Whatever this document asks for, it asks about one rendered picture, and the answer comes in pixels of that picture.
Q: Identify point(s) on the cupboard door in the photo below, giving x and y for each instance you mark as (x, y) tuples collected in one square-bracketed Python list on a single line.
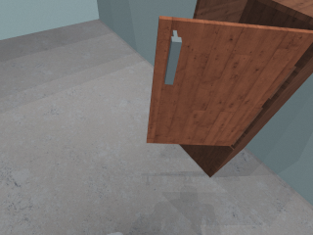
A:
[(224, 75)]

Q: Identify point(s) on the handle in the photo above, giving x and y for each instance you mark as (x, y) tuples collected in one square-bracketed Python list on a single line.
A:
[(173, 57)]

